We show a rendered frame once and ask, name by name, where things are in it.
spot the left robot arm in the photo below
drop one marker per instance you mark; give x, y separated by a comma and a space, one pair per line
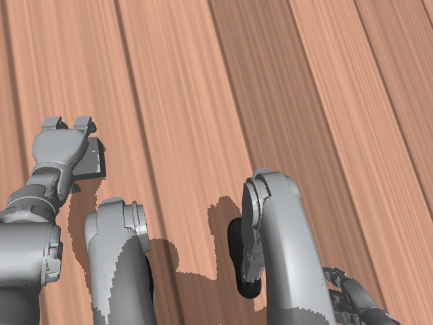
30, 246

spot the right robot arm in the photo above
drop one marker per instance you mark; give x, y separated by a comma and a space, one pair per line
375, 316

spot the small box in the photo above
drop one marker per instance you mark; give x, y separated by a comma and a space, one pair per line
92, 165

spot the right robot foot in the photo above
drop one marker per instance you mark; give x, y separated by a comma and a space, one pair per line
236, 249

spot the left robot hand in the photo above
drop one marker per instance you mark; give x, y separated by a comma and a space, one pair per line
56, 143

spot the right robot hand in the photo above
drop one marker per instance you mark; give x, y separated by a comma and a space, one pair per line
349, 304

